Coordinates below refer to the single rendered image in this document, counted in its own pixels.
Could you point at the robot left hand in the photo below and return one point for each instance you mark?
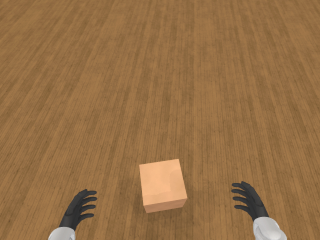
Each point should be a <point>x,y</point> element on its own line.
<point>72,217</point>

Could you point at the robot right hand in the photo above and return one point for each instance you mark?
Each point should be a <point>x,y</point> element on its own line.
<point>255,207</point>

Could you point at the left robot forearm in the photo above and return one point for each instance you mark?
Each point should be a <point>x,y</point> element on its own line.
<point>62,233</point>

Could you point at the carton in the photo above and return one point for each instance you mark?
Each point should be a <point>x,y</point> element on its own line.
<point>162,185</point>

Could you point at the right robot forearm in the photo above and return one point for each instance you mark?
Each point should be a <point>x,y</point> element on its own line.
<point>266,228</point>

